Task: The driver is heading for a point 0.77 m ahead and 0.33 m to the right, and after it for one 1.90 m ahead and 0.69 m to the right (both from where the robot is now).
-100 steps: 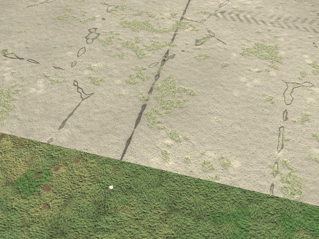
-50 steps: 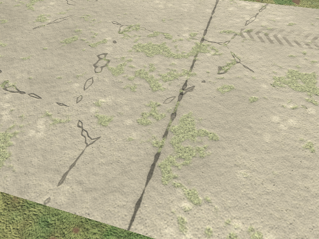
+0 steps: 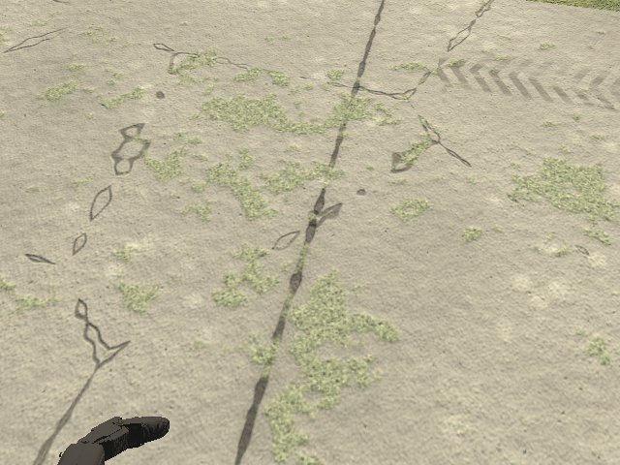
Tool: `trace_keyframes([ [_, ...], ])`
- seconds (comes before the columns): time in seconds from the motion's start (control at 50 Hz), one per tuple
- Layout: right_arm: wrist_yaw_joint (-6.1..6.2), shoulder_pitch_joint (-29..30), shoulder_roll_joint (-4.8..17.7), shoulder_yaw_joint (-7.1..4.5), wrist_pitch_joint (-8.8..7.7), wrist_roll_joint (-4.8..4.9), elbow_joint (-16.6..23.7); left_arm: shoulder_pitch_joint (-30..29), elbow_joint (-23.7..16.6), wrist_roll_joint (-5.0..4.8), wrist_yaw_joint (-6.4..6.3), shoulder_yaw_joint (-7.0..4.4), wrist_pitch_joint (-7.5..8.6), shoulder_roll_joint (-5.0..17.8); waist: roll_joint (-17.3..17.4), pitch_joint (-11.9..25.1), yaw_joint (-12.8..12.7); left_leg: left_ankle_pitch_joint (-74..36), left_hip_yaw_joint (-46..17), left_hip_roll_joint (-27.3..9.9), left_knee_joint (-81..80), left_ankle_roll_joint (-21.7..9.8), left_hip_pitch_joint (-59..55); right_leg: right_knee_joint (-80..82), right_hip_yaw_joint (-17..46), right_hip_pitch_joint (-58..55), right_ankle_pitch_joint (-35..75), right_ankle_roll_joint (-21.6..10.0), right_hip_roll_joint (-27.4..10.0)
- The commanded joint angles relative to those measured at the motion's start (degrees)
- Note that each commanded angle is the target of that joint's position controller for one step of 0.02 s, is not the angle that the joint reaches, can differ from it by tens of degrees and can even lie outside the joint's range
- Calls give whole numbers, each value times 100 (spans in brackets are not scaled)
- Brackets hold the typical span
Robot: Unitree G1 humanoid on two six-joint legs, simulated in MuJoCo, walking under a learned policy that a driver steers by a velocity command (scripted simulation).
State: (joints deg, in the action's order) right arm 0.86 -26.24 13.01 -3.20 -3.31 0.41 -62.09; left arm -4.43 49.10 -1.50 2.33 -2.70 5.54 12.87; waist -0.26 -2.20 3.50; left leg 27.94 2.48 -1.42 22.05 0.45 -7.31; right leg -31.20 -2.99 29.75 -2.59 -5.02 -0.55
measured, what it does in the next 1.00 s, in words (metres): walks ahead, turning right: left foot, then right foot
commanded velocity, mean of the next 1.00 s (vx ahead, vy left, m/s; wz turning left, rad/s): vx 0.28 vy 0.00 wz -0.47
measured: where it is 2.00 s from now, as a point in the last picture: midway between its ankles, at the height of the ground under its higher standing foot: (510, 326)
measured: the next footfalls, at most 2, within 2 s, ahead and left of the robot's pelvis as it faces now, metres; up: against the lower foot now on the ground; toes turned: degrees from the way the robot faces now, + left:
left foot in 0.50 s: +0.32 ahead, +0.09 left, +0.00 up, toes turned -19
right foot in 0.98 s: +0.34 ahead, -0.26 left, +0.00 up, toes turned -35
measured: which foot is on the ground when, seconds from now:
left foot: down 0.00-0.00, up 0.02-0.48, down 0.50-0.98, up 1.00-1.00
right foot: down 0.00-0.50, up 0.52-0.96, down 0.98-1.00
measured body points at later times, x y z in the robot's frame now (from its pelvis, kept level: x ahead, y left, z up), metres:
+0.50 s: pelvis +0.18 -0.01 +0.02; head +0.20 -0.01 +0.47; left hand +0.30 +0.27 -0.11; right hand +0.32 -0.30 -0.08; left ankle +0.28 +0.10 -0.72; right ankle +0.14 -0.10 -0.72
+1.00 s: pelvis +0.31 -0.12 +0.01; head +0.32 -0.15 +0.46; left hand +0.62 -0.01 -0.07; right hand +0.17 -0.39 -0.12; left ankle +0.28 +0.09 -0.71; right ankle +0.31 -0.24 -0.72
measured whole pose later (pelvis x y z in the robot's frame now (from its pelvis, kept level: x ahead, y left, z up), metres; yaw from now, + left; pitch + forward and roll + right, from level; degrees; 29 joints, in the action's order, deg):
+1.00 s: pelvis +0.31 -0.12 +0.01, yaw -32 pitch +3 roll +2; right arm 0.6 -17.7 18.3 -5.7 -3.1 0.7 -51.0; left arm 4.8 39.9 -1.4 2.1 -4.3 1.1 16.4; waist 0.2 0.2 3.7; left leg 24.0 10.7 -8.7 32.2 4.3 5.8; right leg -35.2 -3.0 26.3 -11.9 -3.6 -1.8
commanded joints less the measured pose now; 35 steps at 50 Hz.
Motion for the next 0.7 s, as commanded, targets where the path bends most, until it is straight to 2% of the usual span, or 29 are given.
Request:
trace_keyframes([
  [0.02,-49,-453,-137,140,-150,-58,482,2802,536,128,-40,-494,-48,1747,-1627,2337,-867,-22,-229,550,4881,-53,3977,990,4217,-5321,-1572,-1616,-2106],
  [0.04,-76,-89,355,37,-319,55,459,2475,467,88,-20,-349,-35,1288,-1231,2083,-961,404,-926,367,5653,-125,4530,1514,4646,-5081,-1200,-1469,-1974],
  [0.06,-79,422,628,-30,-414,149,632,1845,329,77,-24,-273,-4,1049,-970,1287,-819,48,-778,116,5847,-166,4846,1417,3670,-4295,-69,-1269,-1821],
  [0.08,-25,696,701,-37,-448,100,693,1313,163,94,-13,-207,23,874,-269,946,-616,-428,-686,-167,5617,-162,4542,1375,2832,-3368,1203,-1141,-1613],
  [0.1,42,871,740,-104,-420,-1,724,1056,115,136,7,-172,40,738,18,696,-445,-634,-612,-342,5281,-139,4221,1398,2211,-2580,2069,-1054,-1373],
  [0.12,83,839,719,-134,-348,-40,796,1010,120,204,8,-142,54,673,-53,710,-272,-714,-657,-450,5039,-149,3832,1468,1899,-2137,2519,-1015,-1233],
  [0.14,125,843,630,-142,-267,-45,871,1039,131,228,11,-142,53,701,-134,694,-195,-717,-654,-438,4801,-124,3667,1526,1778,-1891,2782,-1041,-1158],
  [0.16,161,824,546,-142,-191,-54,920,1121,163,229,-10,-154,51,782,-187,672,-129,-725,-633,-411,4532,-72,3573,1569,1639,-1674,2987,-1089,-1113],
  [0.2,216,1025,559,-161,-82,-90,1077,1256,168,230,-113,-217,5,1041,-241,657,-82,-983,-575,-299,3909,74,3615,1609,1505,-1449,3153,-1159,-1049],
  [0.24,242,1422,593,-166,3,-107,1242,1385,140,187,-216,-263,-92,1173,-302,695,-162,-1441,-578,-213,3225,183,3723,1595,1487,-1459,2794,-1071,-978],
  [0.3,229,2038,587,-146,92,-70,1442,1577,111,93,-318,-292,-227,1203,-409,695,-362,-2096,-665,-50,2304,234,3660,1552,1584,-1497,1740,-821,-814],
  [0.36,206,2515,645,-137,123,-41,1613,1721,111,55,-386,-326,-332,1242,-499,592,-508,-2170,-770,102,1661,287,3597,1469,1899,-1619,739,-740,-782],
  [0.4,177,2694,712,-138,91,-30,1703,1731,79,49,-415,-356,-397,1264,-566,525,-538,-1908,-821,194,1333,311,3508,1288,2163,-1734,522,-736,-780],
  [0.44,136,2559,837,-173,17,-17,1706,1632,-25,38,-446,-366,-458,1230,-662,598,-433,-1587,-857,279,918,275,3199,969,2491,-1905,623,-676,-733],
  [0.46,99,2327,863,-190,-38,5,1650,1502,-107,11,-467,-350,-489,1168,-676,700,-268,-1742,-801,277,444,203,2808,797,2591,-1867,335,-580,-642],
  [0.48,76,2045,912,-220,-92,2,1576,1451,-191,0,-490,-308,-517,1048,-626,790,-109,-2122,-757,135,-110,73,2168,508,2576,-1617,-193,-393,-418],
  [0.5,98,1653,1187,-288,-106,-77,1524,1567,-285,65,-496,-194,-521,687,-55,1184,-70,-2058,-1445,-788,-201,-296,1124,-429,2223,-935,-1470,-135,-52],
  [0.52,158,1583,1559,-357,-23,-166,1546,1910,-400,34,-472,-146,-469,404,1366,1230,-364,-1872,-2956,-1826,-442,-1050,139,-1540,1185,635,-3365,122,856],
  [0.54,130,1391,1339,-333,-28,-182,1525,1901,-507,17,-432,-216,-379,882,1636,1232,-269,-806,-3990,-2352,-762,-1480,121,-2461,1109,1339,-3423,205,457],
  [0.56,136,1572,1008,-256,-67,-115,1659,1709,-492,-17,-390,-319,-358,1250,1128,950,-215,-63,-3545,-2092,-847,-1382,345,-2871,1155,1490,-2899,265,134],
  [0.58,143,1795,929,-237,-68,-54,1707,1642,-460,4,-375,-368,-396,1286,912,690,-279,63,-2956,-1765,-902,-1136,654,-3068,996,1501,-2509,381,-13],
  [0.6,154,1936,907,-224,-63,-14,1751,1656,-443,44,-365,-391,-432,1243,857,562,-336,72,-2603,-1580,-989,-966,877,-3170,913,1502,-2206,457,-130],
  [0.64,155,1854,918,-214,-115,-68,1706,1549,-522,45,-277,-339,-425,952,820,306,-290,-536,-1929,-1380,-1268,-933,1334,-3270,739,1385,-1588,539,-286],
  [0.7,128,1554,986,-254,-194,-81,1609,1278,-728,20,-211,-284,-371,743,708,324,-146,-1132,-1291,-1360,-1438,-1027,1270,-2841,615,1398,-1072,618,-418],
])
Velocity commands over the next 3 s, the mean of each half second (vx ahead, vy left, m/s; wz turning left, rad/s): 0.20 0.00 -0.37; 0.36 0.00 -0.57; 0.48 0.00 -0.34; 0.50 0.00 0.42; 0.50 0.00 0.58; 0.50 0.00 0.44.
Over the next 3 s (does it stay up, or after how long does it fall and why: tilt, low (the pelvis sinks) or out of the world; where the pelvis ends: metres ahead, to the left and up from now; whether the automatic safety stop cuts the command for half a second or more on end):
stays up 1.30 -0.58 0.01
